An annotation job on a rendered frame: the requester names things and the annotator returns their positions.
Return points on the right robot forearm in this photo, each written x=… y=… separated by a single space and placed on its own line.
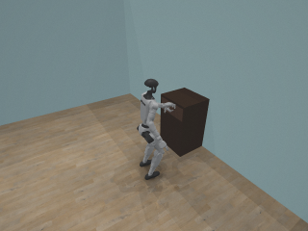
x=154 y=131

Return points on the drawer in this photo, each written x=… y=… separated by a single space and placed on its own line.
x=177 y=112

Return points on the left robot forearm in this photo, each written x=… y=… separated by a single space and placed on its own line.
x=162 y=105

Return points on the robot right upper arm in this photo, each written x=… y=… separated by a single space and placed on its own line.
x=153 y=107

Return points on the robot torso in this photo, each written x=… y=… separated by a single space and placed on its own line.
x=145 y=103

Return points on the robot right hand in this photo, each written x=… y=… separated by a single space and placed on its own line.
x=161 y=145

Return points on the robot left hand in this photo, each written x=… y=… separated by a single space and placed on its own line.
x=169 y=104

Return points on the cabinet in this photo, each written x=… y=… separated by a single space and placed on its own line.
x=186 y=135

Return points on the left robot shin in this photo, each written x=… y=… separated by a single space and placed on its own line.
x=148 y=151

